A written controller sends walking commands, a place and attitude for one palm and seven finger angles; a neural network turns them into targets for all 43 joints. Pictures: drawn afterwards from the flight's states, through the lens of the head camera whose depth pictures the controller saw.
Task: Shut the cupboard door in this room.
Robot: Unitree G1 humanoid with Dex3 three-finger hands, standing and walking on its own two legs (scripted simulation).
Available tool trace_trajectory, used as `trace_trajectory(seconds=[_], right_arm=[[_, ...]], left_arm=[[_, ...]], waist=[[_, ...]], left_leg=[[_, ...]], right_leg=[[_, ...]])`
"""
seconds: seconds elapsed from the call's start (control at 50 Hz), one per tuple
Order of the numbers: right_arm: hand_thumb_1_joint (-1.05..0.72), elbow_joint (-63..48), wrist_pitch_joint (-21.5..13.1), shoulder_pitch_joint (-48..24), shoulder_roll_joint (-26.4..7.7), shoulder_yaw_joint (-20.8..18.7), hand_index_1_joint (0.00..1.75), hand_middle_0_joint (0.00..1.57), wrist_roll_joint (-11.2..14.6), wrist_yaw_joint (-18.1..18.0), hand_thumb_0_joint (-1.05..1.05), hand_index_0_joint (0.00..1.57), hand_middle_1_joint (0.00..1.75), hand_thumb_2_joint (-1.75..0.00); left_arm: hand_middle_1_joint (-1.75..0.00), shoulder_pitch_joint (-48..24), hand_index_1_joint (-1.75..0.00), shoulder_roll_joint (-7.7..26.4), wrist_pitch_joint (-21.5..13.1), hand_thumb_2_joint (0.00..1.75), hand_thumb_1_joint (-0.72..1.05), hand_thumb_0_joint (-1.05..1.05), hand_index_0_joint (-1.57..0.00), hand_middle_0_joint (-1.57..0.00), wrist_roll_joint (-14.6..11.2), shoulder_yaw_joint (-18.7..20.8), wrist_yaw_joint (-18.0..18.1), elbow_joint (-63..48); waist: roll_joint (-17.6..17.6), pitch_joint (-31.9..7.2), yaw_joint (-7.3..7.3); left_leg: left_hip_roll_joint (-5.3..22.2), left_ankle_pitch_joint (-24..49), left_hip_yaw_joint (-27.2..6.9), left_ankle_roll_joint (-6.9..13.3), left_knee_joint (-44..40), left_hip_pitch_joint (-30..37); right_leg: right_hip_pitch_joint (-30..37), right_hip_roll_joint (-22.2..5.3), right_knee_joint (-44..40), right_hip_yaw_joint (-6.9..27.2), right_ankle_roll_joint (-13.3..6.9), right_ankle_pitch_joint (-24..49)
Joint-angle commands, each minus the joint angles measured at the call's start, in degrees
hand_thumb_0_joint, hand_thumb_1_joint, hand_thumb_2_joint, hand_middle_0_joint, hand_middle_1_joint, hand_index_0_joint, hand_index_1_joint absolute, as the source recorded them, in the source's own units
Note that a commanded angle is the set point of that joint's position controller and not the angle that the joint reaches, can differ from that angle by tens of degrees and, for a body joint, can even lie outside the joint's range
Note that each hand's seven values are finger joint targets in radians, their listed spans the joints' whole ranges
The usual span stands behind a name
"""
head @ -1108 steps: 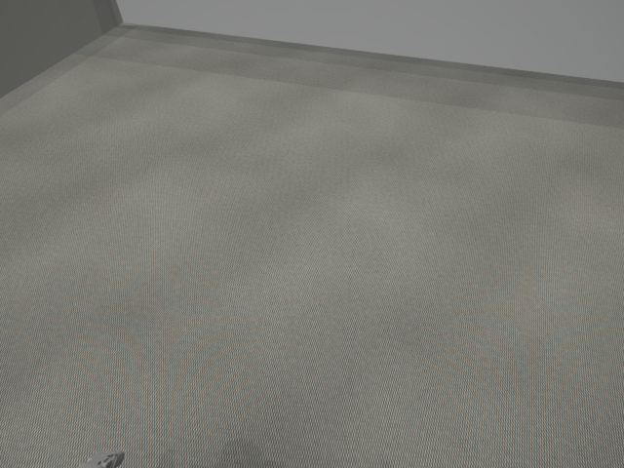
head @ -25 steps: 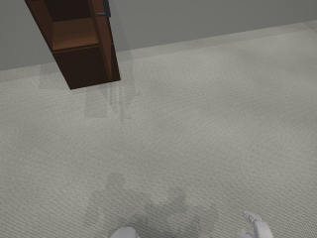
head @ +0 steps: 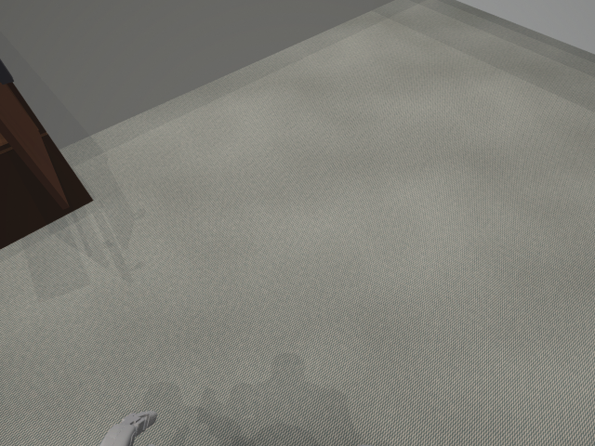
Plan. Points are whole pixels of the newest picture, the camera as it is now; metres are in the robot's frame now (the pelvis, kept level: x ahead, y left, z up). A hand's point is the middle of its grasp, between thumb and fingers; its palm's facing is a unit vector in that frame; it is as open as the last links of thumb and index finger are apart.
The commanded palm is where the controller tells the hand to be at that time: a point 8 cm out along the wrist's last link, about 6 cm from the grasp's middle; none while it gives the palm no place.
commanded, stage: walk around to get in front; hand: left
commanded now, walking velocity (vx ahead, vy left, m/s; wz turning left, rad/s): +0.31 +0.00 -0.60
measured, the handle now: out of the picture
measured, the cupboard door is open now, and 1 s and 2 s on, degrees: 82 82 82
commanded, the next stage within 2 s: none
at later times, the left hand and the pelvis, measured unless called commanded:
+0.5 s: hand (161, 421) +0.18 +0.23 -0.19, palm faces -0.17 -0.97 -0.19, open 7.4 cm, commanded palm none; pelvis +0.15 +0.02 -0.01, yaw -15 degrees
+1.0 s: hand (305, 227) +0.55 -0.01 -0.16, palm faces -0.50 -0.85 -0.18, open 7.4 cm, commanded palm none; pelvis +0.33 -0.08 -0.02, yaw -26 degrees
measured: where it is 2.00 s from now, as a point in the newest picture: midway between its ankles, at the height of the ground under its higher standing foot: (363, 290)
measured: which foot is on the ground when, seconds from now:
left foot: down 0.00-0.02, up 0.04-0.42, down 0.44-0.96, up 0.98-1.00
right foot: up 0.00-0.00, down 0.02-0.44, up 0.46-0.94, down 0.96-1.00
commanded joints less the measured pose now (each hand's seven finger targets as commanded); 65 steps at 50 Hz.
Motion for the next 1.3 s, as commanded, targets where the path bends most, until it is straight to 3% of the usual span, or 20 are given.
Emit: trace_trajectory(seconds=[0.0,0.02,0.06,0.14,0.32,0.38,0.4,0.42,0.44,0.5,0.58,0.7,0.86,0.92,0.94,0.96,0.98,1.02,1.1,1.28], right_arm=[[-0.90,-6.6,-1.5,-2.8,-5.3,-0.7,0.30,0.20,1.3,0.6,0.00,0.20,0.30,-0.90],[-0.90,-10.3,-0.8,-10.3,-5.9,-0.2,0.30,0.20,0.7,0.3,0.00,0.20,0.30,-0.90],[-0.90,-10.2,-0.5,-13.7,-7.0,-0.9,0.30,0.20,0.7,0.4,0.00,0.20,0.30,-0.90],[-0.90,-6.7,-0.8,-7.0,-6.2,-1.4,0.30,0.20,-0.1,1.4,0.00,0.20,0.30,-0.90],[-0.90,-10.1,-2.4,-13.3,-4.5,-1.1,0.30,0.20,0.6,2.3,0.00,0.20,0.30,-0.90],[-0.90,-6.9,-3.7,-4.0,-6.7,-1.5,0.30,0.20,0.5,1.2,0.00,0.20,0.30,-0.90],[-0.90,-4.2,-4.2,5.3,-10.8,-2.5,0.30,0.20,0.1,0.3,0.00,0.20,0.30,-0.90],[-0.90,-2.5,-4.4,13.0,-17.9,-4.2,0.30,0.20,-0.8,0.0,0.00,0.20,0.30,-0.90],[-0.90,-2.5,-3.5,12.7,-17.2,-3.2,0.30,0.20,-0.5,0.1,0.00,0.20,0.30,-0.90],[-0.90,-3.6,-4.0,2.0,-8.3,-1.2,0.30,0.20,-0.3,-0.1,0.00,0.20,0.30,-0.90],[-0.90,-1.4,-5.6,2.3,-4.6,-0.6,0.30,0.20,0.3,-0.5,0.00,0.20,0.30,-0.90],[-0.90,2.5,-5.8,7.5,-3.3,-1.1,0.30,0.20,0.4,-0.5,0.00,0.20,0.30,-0.90],[-0.90,6.7,-4.8,11.3,-4.0,-1.2,0.30,0.20,-0.2,-0.4,0.00,0.20,0.30,-0.90],[-0.90,7.3,-4.5,9.8,-4.8,-1.3,0.30,0.20,0.4,-0.1,0.00,0.20,0.30,-0.90],[-0.90,6.1,-4.6,10.3,-1.7,-0.7,0.30,0.20,1.2,0.6,0.00,0.20,0.30,-0.90],[-0.90,3.8,-4.3,8.7,0.9,0.1,0.30,0.20,1.6,0.4,0.00,0.20,0.30,-0.90],[-0.90,3.9,-3.8,5.9,-0.3,-0.3,0.30,0.20,1.8,0.3,0.00,0.20,0.30,-0.90],[-0.90,4.0,-3.5,1.9,-0.3,-0.9,0.30,0.20,1.1,0.3,0.00,0.20,0.30,-0.90],[-0.90,5.9,-1.3,7.1,2.5,-0.8,0.30,0.20,-0.2,0.6,0.00,0.20,0.30,-0.90],[-0.90,-1.0,-1.8,-9.4,0.3,-0.7,0.30,0.20,0.0,2.4,0.00,0.20,0.30,-0.90]], left_arm=[[-0.30,15.7,-0.30,13.9,-4.1,0.90,0.90,0.00,-0.20,-0.20,0.3,2.9,1.5,0.5],[-0.30,20.3,-0.30,16.7,-3.3,0.90,0.90,0.00,-0.20,-0.20,-1.2,3.4,2.3,1.5],[-0.30,14.4,-0.30,14.3,-3.7,0.90,0.90,0.00,-0.20,-0.20,-1.0,3.2,3.2,-0.3],[-0.30,6.3,-0.30,9.9,-5.6,0.90,0.90,0.00,-0.20,-0.20,-0.3,1.7,2.9,-2.4],[-0.30,9.5,-0.30,10.1,-6.8,0.90,0.90,0.00,-0.20,-0.20,0.1,1.8,2.9,0.9],[-0.30,6.9,-0.30,9.7,-6.5,0.90,0.90,0.00,-0.20,-0.20,-0.4,2.1,3.0,1.1],[-0.30,7.0,-0.30,7.1,-6.5,0.90,0.90,0.00,-0.20,-0.20,-0.6,1.8,2.7,0.9],[-0.30,10.3,-0.30,2.6,-6.2,0.90,0.90,0.00,-0.20,-0.20,-1.2,0.9,2.0,0.5],[-0.30,10.3,-0.30,2.9,-6.3,0.90,0.90,0.00,-0.20,-0.20,-0.8,0.8,2.0,-0.3],[-0.30,4.6,-0.30,2.7,-5.8,0.90,0.90,0.00,-0.20,-0.20,0.3,1.0,0.8,0.5],[-0.30,8.3,-0.30,-0.3,-4.1,0.90,0.90,0.00,-0.20,-0.20,0.6,0.6,0.6,2.1],[-0.30,0.8,-0.30,-2.0,-3.5,0.90,0.90,0.00,-0.20,-0.20,0.7,0.1,0.6,-0.3],[-0.30,-6.2,-0.30,-2.6,-4.8,0.90,0.90,0.00,-0.20,-0.20,0.4,-0.5,1.0,-1.2],[-0.30,12.5,-0.30,1.7,-6.4,0.90,0.90,0.00,-0.20,-0.20,0.7,0.6,1.9,5.1],[-0.30,21.0,-0.30,7.9,-7.3,0.90,0.90,0.00,-0.20,-0.20,0.9,2.3,2.7,8.0],[-0.30,24.8,-0.30,12.6,-7.4,0.90,0.90,0.00,-0.20,-0.20,-0.4,2.9,3.2,9.5],[-0.30,21.2,-0.30,13.1,-7.2,0.90,0.90,0.00,-0.20,-0.20,-1.1,3.2,3.4,8.8],[-0.30,11.7,-0.30,6.8,-7.1,0.90,0.90,0.00,-0.20,-0.20,-1.2,1.5,3.6,6.6],[-0.30,7.6,-0.30,0.3,-8.2,0.90,0.90,0.00,-0.20,-0.20,-0.1,0.4,3.8,5.9],[-0.30,13.1,-0.30,2.5,-9.5,0.90,0.90,0.00,-0.20,-0.20,-0.3,-0.3,3.7,8.5]], waist=[[-18.5,-12.4,9.55],[-17.9,-10.0,11.94],[-11.5,-2.0,9.43],[-7.8,-0.2,2.94],[-9.2,-0.5,3.41],[-5.5,-4.7,-1.26],[2.8,-11.0,-4.97],[21.3,-17.2,-6.62],[20.5,-16.5,-5.49],[8.3,-1.3,-1.39],[6.0,-3.8,1.85],[4.8,-0.4,0.95],[6.9,1.6,-0.35],[1.8,-9.7,8.50],[-9.1,-16.3,11.57],[-14.7,-18.1,10.42],[-12.2,-18.0,9.86],[-1.5,-6.6,6.11],[-6.8,-3.3,0.50],[-5.7,1.1,3.08]], left_leg=[[0.9,-9.2,-0.6,-1.4,24.9,-26.0],[-2.6,-16.9,-7.8,-2.1,34.5,-35.4],[0.1,-8.6,-14.2,-1.6,38.7,-35.9],[-0.5,2.0,-12.2,-3.2,28.7,-26.5],[-3.8,6.6,-12.1,-2.3,9.5,-18.2],[-6.0,11.1,-10.9,-1.7,-2.4,1.1],[-1.8,9.2,-14.8,-0.5,-6.0,14.4],[15.8,6.6,-35.4,4.3,-10.2,25.4],[20.5,-6.0,-44.3,7.9,-17.8,20.1],[14.7,-10.4,-33.2,7.1,-22.8,1.4],[10.1,12.3,-16.0,6.2,-21.0,2.1],[10.2,19.9,-9.7,8.2,-21.8,6.9],[10.8,31.8,-5.2,7.2,-17.1,8.2],[6.5,44.0,-0.6,3.4,6.7,4.1],[2.1,22.7,0.7,1.3,23.3,-11.5],[-5.7,-12.1,-4.6,-0.5,38.5,-24.9],[-3.6,-9.8,-12.5,0.4,44.9,-25.9],[0.5,0.7,-15.0,1.1,44.4,-26.9],[1.0,7.0,-13.0,-0.6,34.8,-20.3],[0.5,13.0,-12.7,-1.1,15.7,-27.0]], right_leg=[[35.0,-15.5,-21.5,21.3,-10.0,10.8],[33.2,-22.4,-22.3,32.6,-14.3,23.7],[20.0,-19.7,-26.3,32.8,-15.5,4.0],[10.4,-11.6,-26.5,18.6,-12.0,9.8],[8.9,-10.0,-24.7,19.3,-11.5,14.7],[3.7,-6.1,-14.3,16.8,-8.7,19.5],[-0.6,-1.7,-0.6,13.6,-6.6,19.3],[-13.5,5.8,19.1,5.0,-3.0,-5.7],[-17.4,4.8,28.9,7.9,-3.5,-10.4],[-19.6,-2.5,35.1,7.3,-3.5,3.4],[-17.4,-3.8,31.4,5.5,-1.6,11.0],[-23.2,-5.5,20.2,3.5,-0.2,15.6],[-11.0,-1.7,-1.2,-2.1,-3.6,13.0],[16.0,2.2,-11.1,-4.6,-6.1,16.9],[32.3,-11.0,-12.5,10.9,-9.7,18.8],[38.0,-23.0,-17.0,31.1,-15.2,31.8],[32.1,-23.8,-20.2,31.8,-15.5,27.1],[17.6,-19.5,-23.5,23.6,-13.1,15.9],[3.4,-12.7,-28.4,11.0,-10.2,13.5],[11.5,-13.2,-31.2,9.2,-11.8,15.8]])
